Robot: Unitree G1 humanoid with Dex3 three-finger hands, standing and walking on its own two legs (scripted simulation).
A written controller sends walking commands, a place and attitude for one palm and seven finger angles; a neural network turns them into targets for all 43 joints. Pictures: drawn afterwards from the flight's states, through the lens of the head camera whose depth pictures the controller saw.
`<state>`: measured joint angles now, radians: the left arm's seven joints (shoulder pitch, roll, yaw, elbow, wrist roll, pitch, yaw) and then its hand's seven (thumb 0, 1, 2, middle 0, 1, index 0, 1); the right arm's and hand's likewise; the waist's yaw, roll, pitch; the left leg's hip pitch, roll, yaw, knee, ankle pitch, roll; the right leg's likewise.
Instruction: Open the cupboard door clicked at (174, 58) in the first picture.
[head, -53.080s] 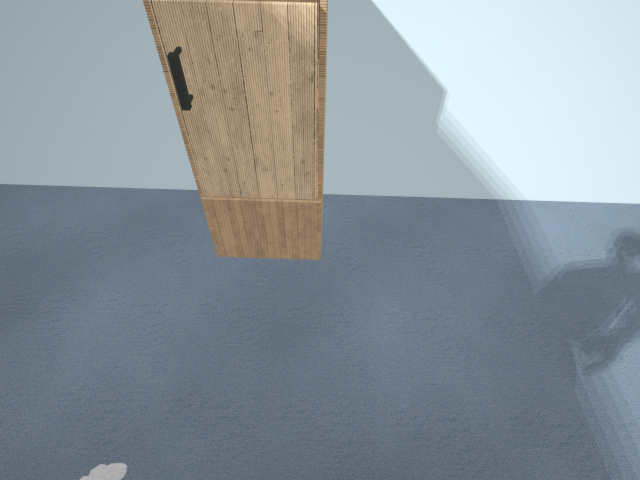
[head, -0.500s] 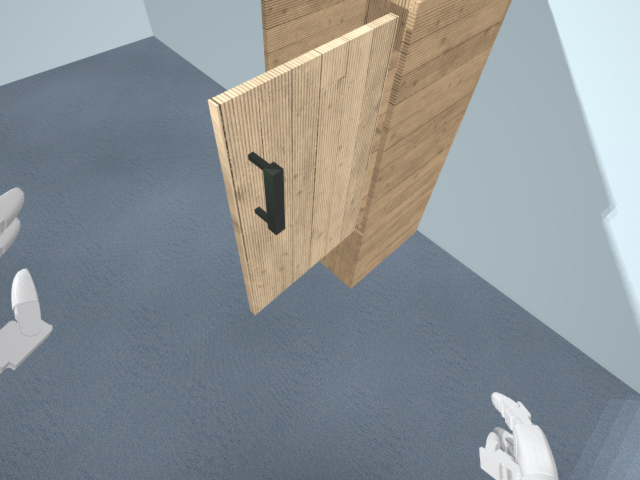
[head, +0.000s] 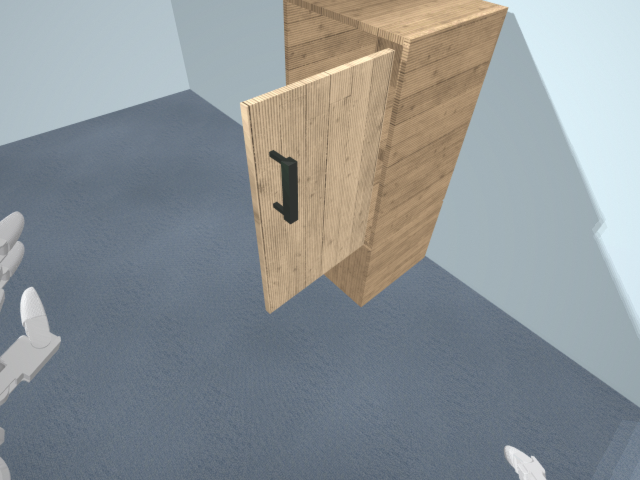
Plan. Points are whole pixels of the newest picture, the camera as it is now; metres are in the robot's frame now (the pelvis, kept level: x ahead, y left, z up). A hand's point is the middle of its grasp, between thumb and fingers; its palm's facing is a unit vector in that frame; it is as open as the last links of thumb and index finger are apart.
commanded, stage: stop stepping back and stand still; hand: left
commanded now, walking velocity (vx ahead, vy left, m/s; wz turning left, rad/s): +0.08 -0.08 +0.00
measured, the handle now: (283, 187) +0.63 +0.10 +0.01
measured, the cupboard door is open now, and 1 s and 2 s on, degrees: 92 92 92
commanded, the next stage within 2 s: let the arm hang, fingers relaxed in 0.26 s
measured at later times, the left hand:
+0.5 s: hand (125, 418) +0.20 +0.26 -0.03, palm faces +0.13 -0.90 -0.41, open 7.4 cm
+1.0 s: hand out of the picture -0.04 +0.21 -0.17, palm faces +0.02 -0.97 -0.23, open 7.3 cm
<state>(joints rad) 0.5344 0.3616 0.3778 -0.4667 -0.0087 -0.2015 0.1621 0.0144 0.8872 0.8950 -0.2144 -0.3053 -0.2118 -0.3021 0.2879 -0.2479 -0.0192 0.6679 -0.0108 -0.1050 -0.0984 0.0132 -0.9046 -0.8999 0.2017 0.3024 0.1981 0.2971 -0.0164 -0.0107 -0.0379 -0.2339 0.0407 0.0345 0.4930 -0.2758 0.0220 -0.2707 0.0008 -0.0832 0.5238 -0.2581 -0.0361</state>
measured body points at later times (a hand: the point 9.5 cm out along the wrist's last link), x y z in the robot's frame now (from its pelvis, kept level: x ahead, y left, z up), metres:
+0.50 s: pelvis +0.00 +0.02 -0.01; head +0.00 +0.00 +0.44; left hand +0.19 +0.30 -0.01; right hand +0.14 -0.23 -0.13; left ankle +0.00 +0.13 -0.73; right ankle +0.01 -0.09 -0.73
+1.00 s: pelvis -0.01 +0.02 +0.01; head +0.01 +0.02 +0.46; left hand -0.04 +0.27 -0.15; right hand -0.04 -0.19 -0.16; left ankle +0.00 +0.13 -0.73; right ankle +0.01 -0.09 -0.73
